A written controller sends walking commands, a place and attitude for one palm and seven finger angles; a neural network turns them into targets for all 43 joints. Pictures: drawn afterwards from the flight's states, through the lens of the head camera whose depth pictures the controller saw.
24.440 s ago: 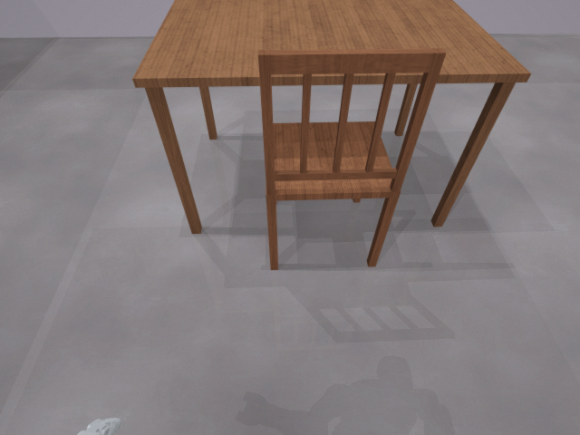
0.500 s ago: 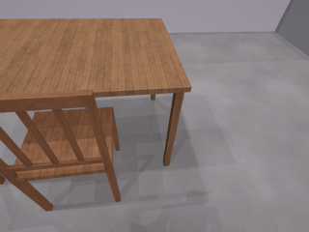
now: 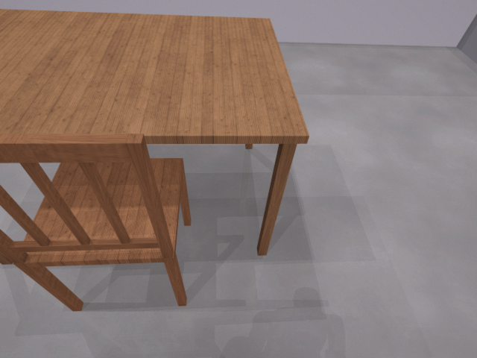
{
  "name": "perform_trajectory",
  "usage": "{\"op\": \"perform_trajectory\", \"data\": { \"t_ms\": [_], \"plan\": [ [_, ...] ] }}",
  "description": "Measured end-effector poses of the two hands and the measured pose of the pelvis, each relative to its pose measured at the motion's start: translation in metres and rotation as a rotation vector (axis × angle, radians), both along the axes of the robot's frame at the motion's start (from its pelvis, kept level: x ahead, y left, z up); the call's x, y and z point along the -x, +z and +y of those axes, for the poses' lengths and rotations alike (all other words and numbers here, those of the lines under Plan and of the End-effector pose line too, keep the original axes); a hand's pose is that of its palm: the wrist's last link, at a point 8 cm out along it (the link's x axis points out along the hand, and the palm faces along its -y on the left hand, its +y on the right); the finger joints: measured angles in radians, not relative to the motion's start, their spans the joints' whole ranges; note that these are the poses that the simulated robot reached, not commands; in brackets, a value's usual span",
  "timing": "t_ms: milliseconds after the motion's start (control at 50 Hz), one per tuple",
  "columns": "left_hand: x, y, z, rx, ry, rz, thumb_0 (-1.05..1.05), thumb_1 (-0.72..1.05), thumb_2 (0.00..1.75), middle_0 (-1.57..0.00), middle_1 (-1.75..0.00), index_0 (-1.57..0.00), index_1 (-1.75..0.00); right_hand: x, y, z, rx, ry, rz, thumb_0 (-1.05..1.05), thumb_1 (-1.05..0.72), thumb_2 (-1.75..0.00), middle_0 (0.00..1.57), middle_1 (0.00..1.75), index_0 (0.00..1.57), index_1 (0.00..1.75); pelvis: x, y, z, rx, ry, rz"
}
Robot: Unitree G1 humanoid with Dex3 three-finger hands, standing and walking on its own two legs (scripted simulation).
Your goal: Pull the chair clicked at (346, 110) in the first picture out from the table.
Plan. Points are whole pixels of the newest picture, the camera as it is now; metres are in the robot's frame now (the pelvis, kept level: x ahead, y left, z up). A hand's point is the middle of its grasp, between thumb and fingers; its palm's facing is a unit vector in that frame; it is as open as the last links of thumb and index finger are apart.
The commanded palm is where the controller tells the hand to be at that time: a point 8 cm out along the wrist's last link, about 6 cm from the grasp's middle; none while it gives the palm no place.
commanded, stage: come to a stop and stand still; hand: left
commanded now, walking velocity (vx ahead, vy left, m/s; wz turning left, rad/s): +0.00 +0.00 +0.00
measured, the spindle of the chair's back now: (61, 207) +0.41 +0.43 -0.08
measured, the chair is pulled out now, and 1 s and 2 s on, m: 0.00 0.00 0.00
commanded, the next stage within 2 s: look again from close up in 0.28 s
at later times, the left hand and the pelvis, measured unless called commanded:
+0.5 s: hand out of the picture +0.00 +0.16 -0.17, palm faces +0.02 -0.98 -0.18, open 7.4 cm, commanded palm none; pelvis +0.01 +0.00 +0.00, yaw +0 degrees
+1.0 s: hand out of the picture -0.04 +0.14 -0.17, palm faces +0.04 -0.99 -0.16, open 7.4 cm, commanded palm none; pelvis +0.00 -0.01 +0.01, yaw +0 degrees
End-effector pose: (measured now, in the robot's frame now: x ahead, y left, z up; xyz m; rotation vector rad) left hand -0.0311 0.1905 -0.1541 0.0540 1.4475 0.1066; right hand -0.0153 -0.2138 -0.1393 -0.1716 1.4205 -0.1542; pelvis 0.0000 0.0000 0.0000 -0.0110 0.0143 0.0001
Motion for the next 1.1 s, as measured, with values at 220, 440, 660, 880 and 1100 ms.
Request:
{"op": "perform_trajectory", "data": {
  "t_ms": [220, 440, 660, 880, 1100],
  "plan": [
    [-0.015, 0.005, 0.013, -0.050, -0.020, -0.009, 0.01, 0.91, 0.89, -0.20, -0.30, -0.20, -0.30, -0.039, 0.000, -0.013, 0.018, 0.008, -0.076, 0.01, -0.93, -0.90, 0.20, 0.29, 0.20, 0.30, -0.009, 0.002, -0.001, -0.014, -0.005, -0.012],
    [-0.028, 0.011, 0.021, -0.079, -0.029, -0.050, 0.01, 0.91, 0.89, -0.20, -0.30, -0.20, -0.30, -0.037, -0.002, -0.013, 0.003, 0.015, -0.071, 0.00, -0.92, -0.90, 0.20, 0.29, 0.20, 0.30, -0.009, 0.003, -0.002, -0.020, -0.004, -0.025],
    [-0.018, 0.014, 0.016, -0.078, -0.026, -0.030, 0.01, 0.91, 0.89, -0.20, -0.30, -0.20, -0.30, -0.011, -0.004, -0.008, -0.026, 0.004, -0.018, 0.00, -0.91, -0.90, 0.20, 0.29, 0.20, 0.30, -0.004, 0.005, -0.005, -0.024, -0.003, -0.029],
    [0.001, 0.013, 0.006, -0.065, -0.011, 0.000, 0.01, 0.91, 0.89, -0.20, -0.30, -0.20, -0.30, 0.002, -0.005, -0.004, -0.044, -0.005, 0.008, 0.00, -0.91, -0.90, 0.20, 0.29, 0.20, 0.30, 0.000, 0.006, -0.009, -0.022, -0.001, -0.033],
    [0.014, 0.013, -0.003, -0.053, 0.008, 0.022, 0.01, 0.91, 0.89, -0.20, -0.30, -0.20, -0.30, 0.003, -0.004, -0.007, -0.041, 0.002, 0.011, 0.00, -0.91, -0.90, 0.20, 0.29, 0.20, 0.30, 0.002, 0.006, -0.012, -0.022, 0.005, -0.031]
  ]
}}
